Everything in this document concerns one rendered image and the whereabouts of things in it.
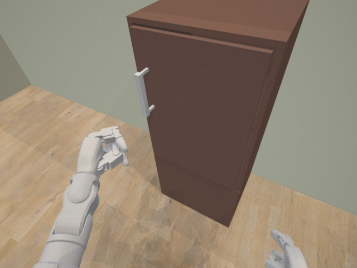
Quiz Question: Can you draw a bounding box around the cupboard door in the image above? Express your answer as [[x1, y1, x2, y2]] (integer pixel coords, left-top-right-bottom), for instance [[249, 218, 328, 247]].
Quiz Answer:
[[130, 25, 273, 190]]

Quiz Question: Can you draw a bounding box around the handle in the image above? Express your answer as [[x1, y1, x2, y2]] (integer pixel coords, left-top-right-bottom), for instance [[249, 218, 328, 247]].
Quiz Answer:
[[134, 68, 155, 117]]

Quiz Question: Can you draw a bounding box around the robot left forearm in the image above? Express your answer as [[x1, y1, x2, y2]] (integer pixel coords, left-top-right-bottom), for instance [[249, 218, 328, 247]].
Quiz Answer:
[[32, 173, 100, 268]]

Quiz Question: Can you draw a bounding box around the left robot hand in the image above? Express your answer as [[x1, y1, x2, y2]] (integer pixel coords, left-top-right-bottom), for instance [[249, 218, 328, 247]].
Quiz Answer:
[[76, 126, 129, 179]]

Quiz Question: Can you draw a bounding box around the right robot hand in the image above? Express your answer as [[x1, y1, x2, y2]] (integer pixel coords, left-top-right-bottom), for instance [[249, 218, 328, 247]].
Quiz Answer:
[[266, 229, 308, 268]]

